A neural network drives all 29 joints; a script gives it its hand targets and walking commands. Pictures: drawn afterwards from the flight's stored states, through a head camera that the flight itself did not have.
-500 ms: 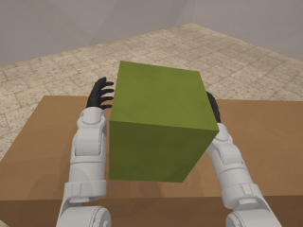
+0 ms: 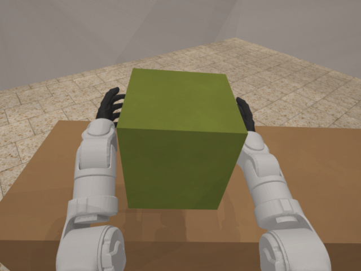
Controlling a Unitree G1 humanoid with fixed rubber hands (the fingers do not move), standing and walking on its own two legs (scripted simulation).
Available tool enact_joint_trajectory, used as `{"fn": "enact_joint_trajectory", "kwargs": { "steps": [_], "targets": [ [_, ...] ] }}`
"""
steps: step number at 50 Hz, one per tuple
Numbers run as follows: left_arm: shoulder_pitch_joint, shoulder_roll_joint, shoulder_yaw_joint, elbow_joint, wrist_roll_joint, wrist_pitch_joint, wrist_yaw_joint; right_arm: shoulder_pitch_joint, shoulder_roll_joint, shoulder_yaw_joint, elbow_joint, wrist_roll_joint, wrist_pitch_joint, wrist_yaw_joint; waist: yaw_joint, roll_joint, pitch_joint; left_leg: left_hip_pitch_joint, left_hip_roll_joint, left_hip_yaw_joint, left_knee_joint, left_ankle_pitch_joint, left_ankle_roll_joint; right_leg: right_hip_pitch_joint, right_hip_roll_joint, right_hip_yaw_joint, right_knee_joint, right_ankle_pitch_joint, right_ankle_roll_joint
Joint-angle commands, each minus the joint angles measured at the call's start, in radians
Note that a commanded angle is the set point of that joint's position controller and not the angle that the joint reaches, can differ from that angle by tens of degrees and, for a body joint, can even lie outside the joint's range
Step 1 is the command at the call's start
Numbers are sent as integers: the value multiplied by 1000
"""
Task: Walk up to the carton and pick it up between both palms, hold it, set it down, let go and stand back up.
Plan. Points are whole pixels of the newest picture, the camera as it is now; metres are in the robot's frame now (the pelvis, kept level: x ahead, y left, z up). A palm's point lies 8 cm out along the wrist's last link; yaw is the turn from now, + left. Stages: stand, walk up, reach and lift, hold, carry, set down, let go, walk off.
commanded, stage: reach and lift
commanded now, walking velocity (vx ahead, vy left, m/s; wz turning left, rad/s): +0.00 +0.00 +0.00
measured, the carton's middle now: (176, 141) +0.37 -0.02 +0.14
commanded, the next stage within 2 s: hold in 0.78 s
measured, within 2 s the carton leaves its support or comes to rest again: neither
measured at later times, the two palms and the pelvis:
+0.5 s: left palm (94, 116) +0.38 +0.15 +0.21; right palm (236, 126) +0.36 -0.15 +0.19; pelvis +0.00 +0.02 +0.00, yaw +0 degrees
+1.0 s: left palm (81, 109) +0.35 +0.16 +0.25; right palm (237, 112) +0.35 -0.14 +0.23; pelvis +0.00 +0.01 +0.00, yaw -1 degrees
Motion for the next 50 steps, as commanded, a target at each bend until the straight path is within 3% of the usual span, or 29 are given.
{"fn": "enact_joint_trajectory", "kwargs": {
  "steps": [1, 4, 7, 8, 11, 13, 14, 17, 19, 23, 24, 25, 28, 30, 31, 34, 35, 36, 38, 41, 42, 44, 48, 50],
  "targets": [
    [-716, -578, -510, -201, -194, -78, -89, -947, 646, 476, -449, 132, -99, 91, 26, 53, -587, -128, -39, 26, -17, 271, -5, 340, -3, 45, 50, 359, 109],
    [-637, -570, -469, -118, -148, -36, -87, -892, 604, 449, -368, 134, -63, 84, 26, 52, -448, -121, -31, 28, -42, 224, -8, 273, 3, 43, 21, 261, 98],
    [-666, -532, -410, -121, -117, -2, -105, -854, 568, 372, -262, 114, -37, 93, 14, 40, -350, -157, -22, 37, -98, 89, 3, 226, -10, 38, -12, 95, 94],
    [-660, -532, -412, -119, -111, 7, -108, -832, 555, 349, -232, 108, -32, 97, 6, 61, -315, -147, -14, 37, -103, 101, -9, 209, -9, 35, -9, 89, 87],
    [-678, -547, -432, -151, -126, 12, -115, -873, 571, 360, -297, 119, -38, 94, 1, 74, -384, -131, -24, 37, -73, 152, -13, 262, -15, 39, -2, 157, 96],
    [-696, -572, -489, -197, -158, -2, -106, -909, 580, 389, -359, 142, -51, 90, -16, 86, -480, -82, -21, 26, -36, 264, -35, 276, 0, 31, 21, 247, 99],
    [-702, -576, -502, -206, -163, -4, -98, -884, 564, 382, -337, 145, -44, 89, -30, 109, -478, -56, -19, 23, -25, 305, -48, 260, 5, 28, 19, 235, 94],
    [-683, -593, -504, -193, -162, -4, -91, -885, 550, 378, -353, 135, -45, 90, -39, 87, -499, -25, -12, 14, -18, 335, -56, 228, 18, 18, 8, 218, 87],
    [-668, -599, -514, -204, -166, 0, -87, -890, 541, 390, -364, 146, -47, 95, -30, 89, -494, -1, -8, 9, -4, 385, -61, 209, 25, 12, 8, 213, 85],
    [-705, -598, -515, -201, -168, 7, -80, -913, 545, 379, -346, 137, -41, 107, -19, 79, -461, -2, 5, 5, -24, 334, -57, 166, 31, 9, 0, 121, 78],
    [-729, -607, -527, -223, -176, 8, -74, -913, 537, 377, -326, 145, -41, 114, -23, 105, -459, 25, 19, -5, -19, 385, -69, 139, 33, 8, 1, 95, 76],
    [-735, -611, -520, -210, -172, 14, -69, -933, 535, 383, -340, 152, -45, 117, -6, 101, -474, 33, 18, -3, -15, 376, -66, 130, 35, 9, -9, 63, 71],
    [-700, -633, -536, -197, -187, 28, -57, -992, 534, 415, -413, 178, -51, 117, 5, 92, -505, 62, 22, -6, 15, 471, -67, 140, 42, 21, -10, 121, 68],
    [-679, -630, -525, -222, -177, 38, -58, -954, 529, 428, -393, 192, -36, 109, 6, 87, -507, 72, 21, -3, 21, 499, -69, 170, 47, 24, -6, 146, 66],
    [-640, -641, -535, -234, -188, 50, -61, -977, 536, 458, -470, 213, -40, 102, 14, 74, -546, 73, 13, 1, 37, 517, -65, 197, 45, 29, -3, 203, 68],
    [-641, -604, -499, -225, -161, 71, -63, -953, 530, 459, -413, 218, -2, 94, 22, 63, -479, 18, 10, 9, 8, 434, -49, 212, 42, 37, -2, 188, 68],
    [-634, -611, -499, -254, -158, 81, -63, -979, 542, 482, -459, 236, -4, 95, 44, 60, -519, 13, 6, 14, 13, 458, -44, 246, 43, 39, 6, 218, 66],
    [-623, -602, -506, -254, -157, 93, -65, -951, 524, 474, -442, 241, 10, 90, 28, 73, -487, 4, 5, 13, 8, 438, -48, 244, 41, 44, 0, 197, 62],
    [-650, -576, -477, -268, -148, 106, -71, -932, 539, 464, -394, 240, 41, 87, 37, 55, -432, -40, -1, 26, -16, 368, -32, 249, 34, 47, -8, 165, 62],
    [-717, -570, -467, -257, -143, 116, -86, -975, 582, 437, -389, 222, 58, 93, 47, 54, -379, -129, -6, 40, -64, 201, -6, 247, 17, 52, -9, 89, 68],
    [-727, -548, -444, -218, -127, 120, -89, -957, 573, 412, -339, 211, 69, 93, 43, 62, -341, -154, -8, 46, -82, 133, 0, 236, 7, 61, -17, 52, 66],
    [-775, -548, -448, -235, -133, 125, -97, -970, 582, 383, -321, 201, 73, 101, 32, 73, -344, -170, -2, 47, -103, 89, 1, 228, 6, 54, -14, 14, 66],
    [-823, -551, -428, -162, -141, 125, -100, -1039, 593, 348, -284, 178, 89, 108, 39, 78, -331, -221, 4, 42, -128, -2, 12, 225, 8, 49, -10, -46, 65],
    [-805, -559, -434, -155, -145, 122, -107, -1028, 594, 334, -286, 175, 87, 103, 24, 89, -358, -194, -4, 45, -107, 46, -2, 226, -1, 54, -12, -4, 67]
  ]
}}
